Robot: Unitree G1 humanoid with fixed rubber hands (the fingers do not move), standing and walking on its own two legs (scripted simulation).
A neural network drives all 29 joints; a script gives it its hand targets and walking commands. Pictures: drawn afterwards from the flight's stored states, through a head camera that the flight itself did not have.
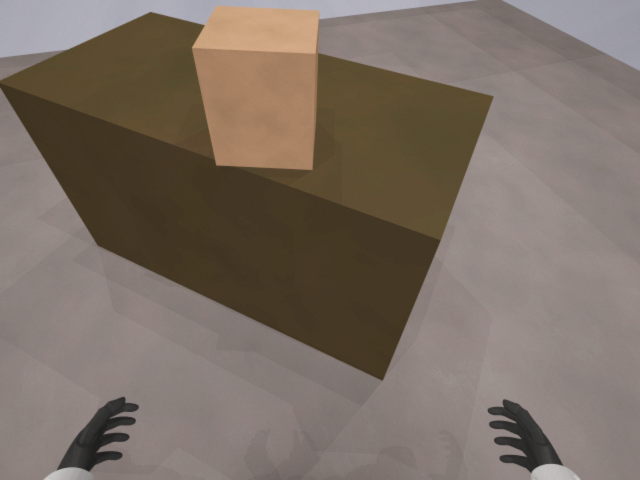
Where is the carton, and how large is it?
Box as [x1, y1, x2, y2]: [192, 6, 318, 169]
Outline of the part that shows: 216,6 192,47 216,164 311,169 316,105 318,11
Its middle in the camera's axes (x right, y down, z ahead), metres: -0.11 -0.31 +0.82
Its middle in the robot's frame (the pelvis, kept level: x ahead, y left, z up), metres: +0.82 +0.10 +0.06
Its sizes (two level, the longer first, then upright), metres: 0.210 0.200 0.250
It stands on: a pedestal, 0.69 m high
